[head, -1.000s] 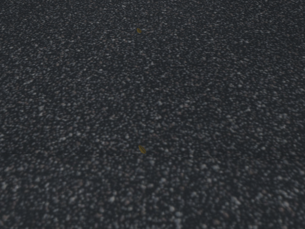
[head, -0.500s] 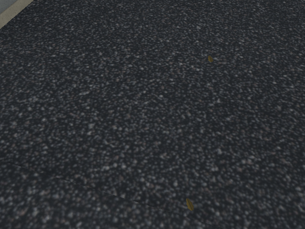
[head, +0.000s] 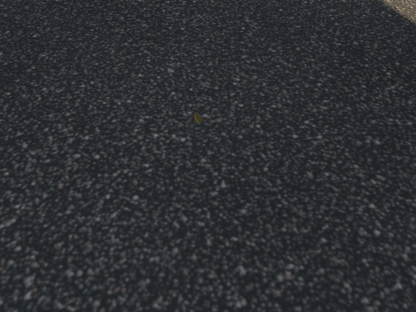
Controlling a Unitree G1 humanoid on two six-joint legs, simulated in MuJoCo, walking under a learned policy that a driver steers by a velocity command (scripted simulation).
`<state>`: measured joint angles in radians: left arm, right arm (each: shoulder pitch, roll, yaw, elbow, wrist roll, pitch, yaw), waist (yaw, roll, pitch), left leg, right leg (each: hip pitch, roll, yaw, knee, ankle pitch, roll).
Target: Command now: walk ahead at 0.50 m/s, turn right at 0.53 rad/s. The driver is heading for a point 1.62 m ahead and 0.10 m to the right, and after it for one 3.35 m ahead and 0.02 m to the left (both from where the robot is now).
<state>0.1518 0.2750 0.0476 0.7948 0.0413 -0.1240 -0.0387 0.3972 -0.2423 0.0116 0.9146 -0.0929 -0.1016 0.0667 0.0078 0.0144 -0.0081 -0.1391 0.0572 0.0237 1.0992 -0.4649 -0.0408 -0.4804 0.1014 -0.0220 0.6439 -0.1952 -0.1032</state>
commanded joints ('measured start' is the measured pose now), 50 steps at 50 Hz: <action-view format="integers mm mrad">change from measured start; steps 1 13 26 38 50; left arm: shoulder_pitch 358 310 55 -247 17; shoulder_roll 113 92 27 -21 35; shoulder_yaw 31 -3 -16 -21 28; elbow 96 48 -113 -220 -73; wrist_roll -7 23 -80 -64 -35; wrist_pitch -21 -20 65 43 37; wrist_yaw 6 -23 92 9 17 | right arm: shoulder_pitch -197 -334 -31 111 -39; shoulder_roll -122 -45 -50 -144 -75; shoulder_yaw -14 40 -40 -77 -86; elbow -173 -270 -54 57 -30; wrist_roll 4 20 86 123 113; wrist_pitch -32 43 -7 26 17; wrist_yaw -25 -32 -64 -93 -80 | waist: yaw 138 95 -42 -86 -32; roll -65 -35 -6 43 -84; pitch -64 37 79 68 -41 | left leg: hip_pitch -715 -252 46 142 -507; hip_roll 1 -2 310 196 83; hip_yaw -177 -54 -520 -146 -101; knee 269 -574 -843 -876 49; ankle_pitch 37 722 243 612 199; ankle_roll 36 -15 301 205 50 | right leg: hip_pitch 594 -9 -597 -192 336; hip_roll -298 -95 -145 -131 -322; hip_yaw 553 371 188 34 270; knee -286 -96 1100 -104 -459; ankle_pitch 72 -200 -175 213 187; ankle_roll -253 -165 73 64 -137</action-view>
